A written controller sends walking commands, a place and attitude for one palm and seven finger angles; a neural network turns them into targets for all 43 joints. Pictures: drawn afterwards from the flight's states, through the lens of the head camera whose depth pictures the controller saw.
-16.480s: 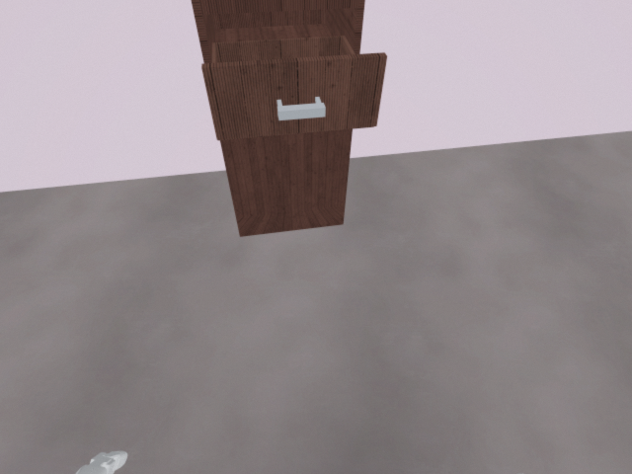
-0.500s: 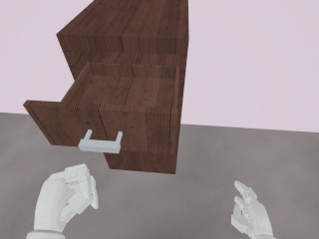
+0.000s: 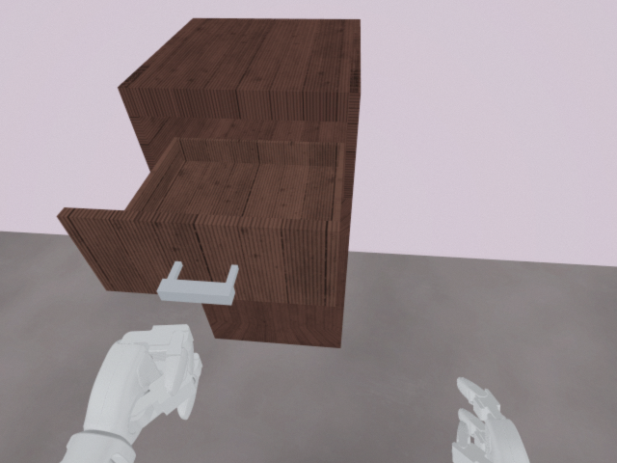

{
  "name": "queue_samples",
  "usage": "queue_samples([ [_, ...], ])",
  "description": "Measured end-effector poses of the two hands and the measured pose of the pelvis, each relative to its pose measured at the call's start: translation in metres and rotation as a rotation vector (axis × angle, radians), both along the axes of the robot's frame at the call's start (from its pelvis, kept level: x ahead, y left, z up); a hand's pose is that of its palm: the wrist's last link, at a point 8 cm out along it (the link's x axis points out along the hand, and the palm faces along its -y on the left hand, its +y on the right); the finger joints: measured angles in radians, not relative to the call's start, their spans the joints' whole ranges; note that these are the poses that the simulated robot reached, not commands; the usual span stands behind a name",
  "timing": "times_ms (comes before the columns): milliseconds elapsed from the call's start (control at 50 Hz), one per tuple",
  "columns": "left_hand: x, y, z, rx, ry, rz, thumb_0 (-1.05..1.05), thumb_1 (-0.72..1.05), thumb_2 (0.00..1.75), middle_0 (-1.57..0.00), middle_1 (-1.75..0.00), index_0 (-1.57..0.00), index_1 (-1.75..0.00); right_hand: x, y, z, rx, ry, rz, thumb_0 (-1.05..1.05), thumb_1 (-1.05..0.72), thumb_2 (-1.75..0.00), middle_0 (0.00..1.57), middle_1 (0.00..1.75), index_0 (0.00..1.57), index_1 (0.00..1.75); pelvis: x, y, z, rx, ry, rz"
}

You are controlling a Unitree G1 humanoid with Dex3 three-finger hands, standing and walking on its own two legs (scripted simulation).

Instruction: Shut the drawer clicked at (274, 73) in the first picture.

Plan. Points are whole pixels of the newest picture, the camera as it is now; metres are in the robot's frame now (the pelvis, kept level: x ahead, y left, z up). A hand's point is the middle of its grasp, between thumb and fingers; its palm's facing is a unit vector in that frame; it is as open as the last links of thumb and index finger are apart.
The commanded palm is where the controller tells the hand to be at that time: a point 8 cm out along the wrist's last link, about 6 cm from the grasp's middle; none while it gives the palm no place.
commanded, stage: raise the hand and make a fist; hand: left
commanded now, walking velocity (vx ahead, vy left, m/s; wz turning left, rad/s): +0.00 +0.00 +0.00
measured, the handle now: (201, 280) +0.37 +0.19 +0.03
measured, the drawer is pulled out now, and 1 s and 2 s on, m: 0.29 0.29 0.29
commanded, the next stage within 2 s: bring the fist close to the handle in 0.16 s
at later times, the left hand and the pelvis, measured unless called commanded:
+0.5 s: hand (183, 360) +0.21 +0.15 +0.10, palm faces +0.06 -1.00 -0.07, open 3.3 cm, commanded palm +0.18 +0.20 +0.10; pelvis +0.01 -0.02 +0.00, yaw +1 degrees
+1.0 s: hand (212, 355) +0.24 +0.14 +0.04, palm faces -0.05 -1.00 -0.02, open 3.3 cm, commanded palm +0.23 +0.20 +0.05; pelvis +0.00 +0.00 -0.01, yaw +0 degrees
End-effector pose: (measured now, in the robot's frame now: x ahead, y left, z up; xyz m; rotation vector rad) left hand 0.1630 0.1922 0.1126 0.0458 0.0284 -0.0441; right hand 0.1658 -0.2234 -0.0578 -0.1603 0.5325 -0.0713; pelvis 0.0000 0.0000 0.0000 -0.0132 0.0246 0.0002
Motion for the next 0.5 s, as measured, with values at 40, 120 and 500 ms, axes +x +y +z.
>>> queue_samples([
  [40, 0.0, 0.0, 0.001, 0.018, -0.001, 0.004, 0.01, 0.89, 0.9, -1.4, -1.6, -1.4, -1.6, -0.002, -0.004, 0.001, -0.005, -0.005, -0.004, 0.01, -0.91, -0.9, 0.2, 0.3, 0.2, 0.3, -0.001, -0.002, 0.0, 0.002, -0.001, -0.001],
  [120, 0.003, 0.003, 0.015, 0.034, -0.081, 0.044, 0.02, 0.89, 0.9, -1.4, -1.6, -1.4, -1.6, -0.002, -0.008, 0.0, -0.003, -0.017, 0.0, 0.01, -0.91, -0.9, 0.2, 0.3, 0.2, 0.3, -0.001, -0.006, 0.0, 0.004, -0.002, 0.0],
  [500, 0.018, 0.014, -0.005, 0.02, -0.052, 0.099, 0.02, 0.89, 0.9, -1.4, -1.6, -1.4, -1.6, 0.011, -0.027, -0.002, -0.026, 0.003, 0.018, 0.01, -0.91, -0.9, 0.2, 0.3, 0.2, 0.3, 0.006, -0.024, 0.001, 0.007, 0.021, 0.009],
])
